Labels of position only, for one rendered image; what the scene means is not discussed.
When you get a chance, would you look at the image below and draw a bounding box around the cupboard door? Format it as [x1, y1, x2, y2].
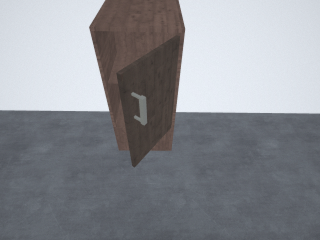
[116, 35, 180, 168]

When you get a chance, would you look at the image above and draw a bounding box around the handle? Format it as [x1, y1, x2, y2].
[131, 92, 147, 126]

